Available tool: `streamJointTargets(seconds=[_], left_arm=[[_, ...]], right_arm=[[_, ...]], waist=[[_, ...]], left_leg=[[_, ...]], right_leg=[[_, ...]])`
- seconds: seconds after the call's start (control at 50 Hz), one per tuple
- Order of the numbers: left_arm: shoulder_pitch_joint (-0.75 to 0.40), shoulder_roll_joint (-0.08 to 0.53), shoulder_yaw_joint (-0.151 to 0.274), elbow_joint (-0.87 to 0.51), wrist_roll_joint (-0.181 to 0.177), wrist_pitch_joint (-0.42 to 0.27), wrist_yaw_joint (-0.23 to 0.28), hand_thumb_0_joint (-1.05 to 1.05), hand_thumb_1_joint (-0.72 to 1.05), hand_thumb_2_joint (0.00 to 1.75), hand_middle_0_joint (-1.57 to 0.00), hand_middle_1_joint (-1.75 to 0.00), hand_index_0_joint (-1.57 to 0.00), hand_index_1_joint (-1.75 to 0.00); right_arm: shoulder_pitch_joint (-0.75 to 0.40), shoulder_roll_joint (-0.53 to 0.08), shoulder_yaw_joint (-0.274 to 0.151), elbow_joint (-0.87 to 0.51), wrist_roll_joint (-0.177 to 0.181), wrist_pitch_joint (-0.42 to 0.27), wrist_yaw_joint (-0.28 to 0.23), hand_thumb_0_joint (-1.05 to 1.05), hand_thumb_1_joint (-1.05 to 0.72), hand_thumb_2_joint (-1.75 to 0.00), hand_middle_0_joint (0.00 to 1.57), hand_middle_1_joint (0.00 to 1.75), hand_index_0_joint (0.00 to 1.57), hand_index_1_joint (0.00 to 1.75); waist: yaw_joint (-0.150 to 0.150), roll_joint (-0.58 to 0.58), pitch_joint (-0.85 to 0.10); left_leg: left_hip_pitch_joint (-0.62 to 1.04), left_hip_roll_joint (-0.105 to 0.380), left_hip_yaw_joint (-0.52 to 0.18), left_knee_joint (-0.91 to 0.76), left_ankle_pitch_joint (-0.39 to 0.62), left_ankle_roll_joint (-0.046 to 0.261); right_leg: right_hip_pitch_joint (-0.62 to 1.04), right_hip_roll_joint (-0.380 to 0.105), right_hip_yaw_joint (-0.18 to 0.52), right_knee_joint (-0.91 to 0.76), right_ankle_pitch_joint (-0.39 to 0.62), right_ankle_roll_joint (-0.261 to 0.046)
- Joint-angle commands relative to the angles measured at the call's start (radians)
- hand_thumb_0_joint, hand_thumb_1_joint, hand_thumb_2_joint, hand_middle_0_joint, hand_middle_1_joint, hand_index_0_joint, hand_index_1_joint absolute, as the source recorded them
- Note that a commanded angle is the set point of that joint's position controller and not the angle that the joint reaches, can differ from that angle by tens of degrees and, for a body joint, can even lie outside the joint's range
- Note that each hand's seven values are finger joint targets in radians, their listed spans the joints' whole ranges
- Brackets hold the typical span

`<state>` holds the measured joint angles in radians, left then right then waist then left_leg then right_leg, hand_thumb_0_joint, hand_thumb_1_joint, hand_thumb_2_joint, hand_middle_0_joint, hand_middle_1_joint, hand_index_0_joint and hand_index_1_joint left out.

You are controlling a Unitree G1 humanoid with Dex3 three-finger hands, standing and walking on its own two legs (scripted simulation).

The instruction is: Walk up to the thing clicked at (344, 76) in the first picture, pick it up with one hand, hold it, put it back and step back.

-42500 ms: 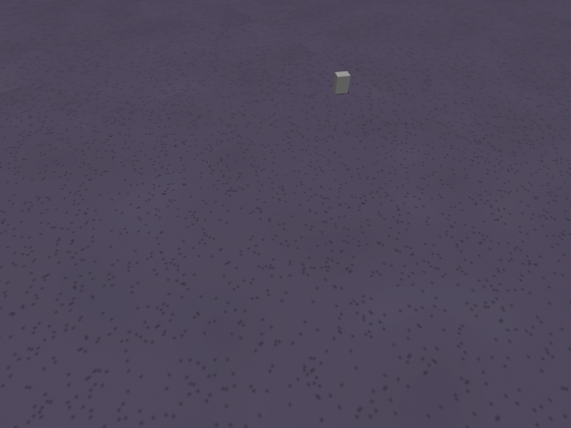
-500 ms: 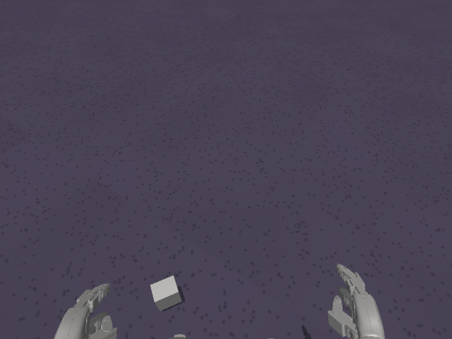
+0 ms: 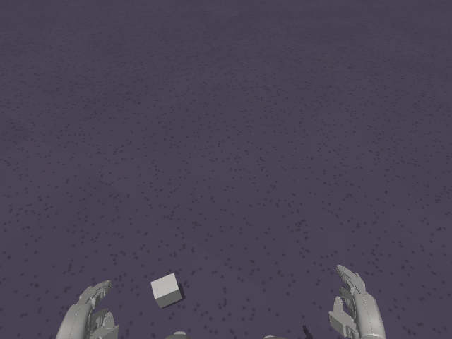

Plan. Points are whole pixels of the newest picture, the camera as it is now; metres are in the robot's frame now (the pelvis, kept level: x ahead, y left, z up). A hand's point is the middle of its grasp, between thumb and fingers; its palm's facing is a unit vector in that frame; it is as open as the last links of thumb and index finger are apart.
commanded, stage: stand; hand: left
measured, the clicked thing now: (167, 290) +0.40 +0.20 -0.65
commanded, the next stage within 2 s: none
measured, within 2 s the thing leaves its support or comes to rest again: neither
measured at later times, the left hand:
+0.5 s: hand out of the picture +0.07 +0.25 -0.11, palm faces +0.01 -0.95 -0.32, open 7.4 cm
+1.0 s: hand out of the picture +0.05 +0.25 -0.09, palm faces +0.00 -0.94 -0.34, open 7.4 cm
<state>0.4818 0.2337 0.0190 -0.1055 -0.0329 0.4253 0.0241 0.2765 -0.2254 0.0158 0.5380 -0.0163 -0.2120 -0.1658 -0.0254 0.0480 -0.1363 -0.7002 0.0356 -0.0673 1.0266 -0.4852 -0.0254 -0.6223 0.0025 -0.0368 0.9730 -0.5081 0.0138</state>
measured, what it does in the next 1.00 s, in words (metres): rises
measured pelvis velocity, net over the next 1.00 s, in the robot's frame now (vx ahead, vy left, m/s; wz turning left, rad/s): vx -0.01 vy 0.01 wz -0.02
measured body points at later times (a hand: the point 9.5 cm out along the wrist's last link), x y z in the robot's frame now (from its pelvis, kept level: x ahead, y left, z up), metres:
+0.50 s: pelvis +0.01 +0.02 +0.05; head +0.02 +0.03 +0.50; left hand +0.07 +0.30 -0.09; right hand +0.08 -0.27 -0.08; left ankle +0.02 +0.13 -0.68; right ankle -0.01 -0.13 -0.68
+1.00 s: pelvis -0.01 +0.01 +0.07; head -0.01 +0.01 +0.52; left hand +0.05 +0.30 -0.07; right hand +0.05 -0.28 -0.07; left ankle +0.02 +0.13 -0.68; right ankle -0.01 -0.13 -0.68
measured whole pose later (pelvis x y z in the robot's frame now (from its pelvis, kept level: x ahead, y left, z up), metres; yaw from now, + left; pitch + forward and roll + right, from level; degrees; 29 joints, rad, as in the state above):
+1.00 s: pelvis -0.01 +0.01 +0.07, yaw -1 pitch -4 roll +0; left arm 0.16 0.30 0.04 1.12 0.03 0.00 0.02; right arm 0.14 -0.31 -0.04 1.12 -0.03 0.00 0.00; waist 0.01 0.01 0.06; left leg -0.14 0.01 0.00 0.39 -0.18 -0.01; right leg -0.09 -0.03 0.01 0.37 -0.21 0.03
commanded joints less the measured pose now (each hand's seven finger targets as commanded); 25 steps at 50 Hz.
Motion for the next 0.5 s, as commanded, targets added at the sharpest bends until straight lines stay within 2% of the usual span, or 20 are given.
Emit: streamJointTargets(seconds=[0.0, 0.02, 0.04, 0.06, 0.08, 0.12, 0.14, 0.18, 0.26, 0.36, 0.48], left_arm=[[-0.18, 0.244, 0.086, 0.327, 0.112, -0.336, 0.031, 0.0, 0.9, 0.9, -0.2, -0.3, -0.2, -0.3], [-0.206, 0.229, 0.076, 0.373, 0.111, -0.357, 0.023, 0.0, 0.9, 0.9, -0.2, -0.3, -0.2, -0.3], [-0.228, 0.231, 0.064, 0.409, 0.105, -0.377, 0.017, 0.0, 0.9, 0.9, -0.2, -0.3, -0.2, -0.3], [-0.249, 0.238, 0.064, 0.445, 0.099, -0.39, 0.013, 0.0, 0.9, 0.9, -0.2, -0.3, -0.2, -0.3], [-0.242, 0.231, 0.068, 0.476, 0.092, -0.394, 0.011, 0.0, 0.9, 0.9, -0.2, -0.3, -0.2, -0.3], [-0.264, 0.218, 0.07, 0.55, 0.079, -0.402, 0.011, 0.0, 0.9, 0.9, -0.2, -0.3, -0.2, -0.3], [-0.272, 0.215, 0.067, 0.592, 0.079, -0.407, 0.014, 0.0, 0.9, 0.9, -0.2, -0.3, -0.2, -0.3], [-0.284, 0.216, 0.07, 0.662, 0.078, -0.42, 0.016, 0.0, 0.9, 0.9, -0.2, -0.3, -0.2, -0.3], [-0.287, 0.214, 0.072, 0.777, 0.077, -0.43, 0.019, 0.0, 0.9, 0.9, -0.2, -0.3, -0.2, -0.3], [-0.283, 0.213, 0.067, 0.903, 0.068, -0.439, 0.018, 0.0, 0.9, 0.9, -0.2, -0.3, -0.2, -0.3], [-0.292, 0.227, 0.061, 1.013, 0.057, -0.445, 0.021, 0.0, 0.9, 0.9, -0.2, -0.3, -0.2, -0.3]], right_arm=[[-0.118, -0.241, -0.099, 0.069, -0.097, 0.094, 0.093, 0.0, -0.9, -0.9, 0.2, 0.3, 0.2, 0.3], [-0.081, -0.234, -0.094, 0.08, -0.095, 0.106, 0.106, 0.0, -0.9, -0.9, 0.2, 0.3, 0.2, 0.3], [-0.087, -0.219, -0.086, 0.099, -0.08, 0.111, 0.122, 0.0, -0.9, -0.9, 0.2, 0.3, 0.2, 0.3], [-0.083, -0.201, -0.085, 0.124, -0.051, 0.113, 0.141, 0.0, -0.9, -0.9, 0.2, 0.3, 0.2, 0.3], [-0.101, -0.209, -0.094, 0.139, -0.042, 0.119, 0.151, 0.0, -0.9, -0.9, 0.2, 0.3, 0.2, 0.3], [-0.12, -0.216, -0.101, 0.159, -0.03, 0.126, 0.16, 0.0, -0.9, -0.9, 0.2, 0.3, 0.2, 0.3], [-0.128, -0.214, -0.106, 0.176, -0.028, 0.133, 0.163, 0.0, -0.9, -0.9, 0.2, 0.3, 0.2, 0.3], [-0.132, -0.215, -0.107, 0.21, -0.031, 0.14, 0.162, 0.0, -0.9, -0.9, 0.2, 0.3, 0.2, 0.3], [-0.146, -0.234, -0.112, 0.258, -0.033, 0.153, 0.154, 0.0, -0.9, -0.9, 0.2, 0.3, 0.2, 0.3], [-0.132, -0.247, -0.11, 0.329, -0.028, 0.161, 0.142, 0.0, -0.9, -0.9, 0.2, 0.3, 0.2, 0.3], [-0.126, -0.251, -0.103, 0.404, -0.018, 0.169, 0.133, 0.0, -0.9, -0.9, 0.2, 0.3, 0.2, 0.3]], waist=[[0.041, -0.195, 0.058], [0.013, -0.134, 0.049], [0.022, -0.089, 0.03], [0.029, -0.083, 0.011], [0.044, -0.12, 0.021], [0.056, -0.099, 0.009], [0.056, -0.089, 0.012], [0.052, -0.056, 0.008], [0.057, 0.01, 0.065], [0.046, 0.014, 0.095], [0.037, -0.037, 0.108]], left_leg=[[0.192, -0.015, 0.048, -0.212, 0.277, 0.088], [0.204, -0.02, 0.032, -0.229, 0.264, 0.085], [0.248, -0.024, 0.021, -0.252, 0.245, 0.086], [0.279, -0.02, 0.022, -0.274, 0.239, 0.092], [0.319, -0.022, 0.036, -0.276, 0.263, 0.089], [0.351, -0.009, 0.013, -0.3, 0.314, 0.087], [0.356, -0.004, 0.005, -0.316, 0.3, 0.087], [0.391, 0.011, -0.01, -0.347, 0.332, 0.09], [0.382, 0.049, -0.065, -0.459, 0.277, 0.096], [0.443, 0.068, -0.078, -0.535, 0.355, 0.089], [0.54, 0.061, -0.038, -0.578, 0.471, 0.068]], right_leg=[[0.172, -0.093, 0.187, -0.297, 0.194, -0.108], [0.172, -0.077, 0.184, -0.296, 0.2, -0.107], [0.214, -0.085, 0.178, -0.284, 0.233, -0.1], [0.248, -0.091, 0.161, -0.275, 0.262, -0.087], [0.226, -0.095, 0.164, -0.294, 0.264, -0.085], [0.236, -0.087, 0.147, -0.307, 0.295, -0.069], [0.249, -0.09, 0.141, -0.321, 0.281, -0.065], [0.279, -0.087, 0.129, -0.322, 0.322, -0.057], [0.32, -0.065, 0.096, -0.356, 0.29, -0.043], [0.375, -0.069, 0.094, -0.419, 0.344, -0.042], [0.437, -0.092, 0.11, -0.516, 0.454, -0.038]])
